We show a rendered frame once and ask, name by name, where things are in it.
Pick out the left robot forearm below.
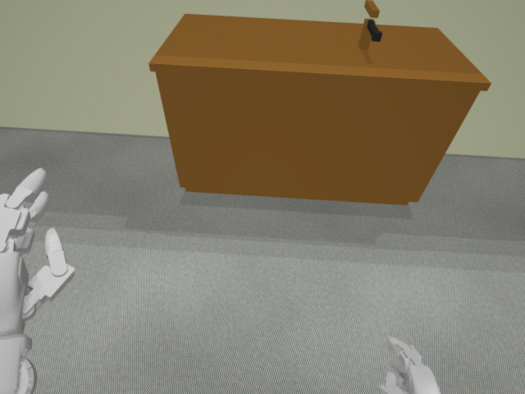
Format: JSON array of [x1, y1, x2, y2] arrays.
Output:
[[0, 334, 37, 394]]

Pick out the tap lever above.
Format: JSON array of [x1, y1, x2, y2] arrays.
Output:
[[367, 20, 382, 42]]

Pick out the robot left hand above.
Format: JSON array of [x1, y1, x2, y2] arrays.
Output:
[[0, 168, 75, 336]]

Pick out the counter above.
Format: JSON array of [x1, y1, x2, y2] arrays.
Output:
[[149, 0, 491, 205]]

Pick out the robot right hand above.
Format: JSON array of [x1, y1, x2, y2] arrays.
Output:
[[380, 337, 441, 394]]

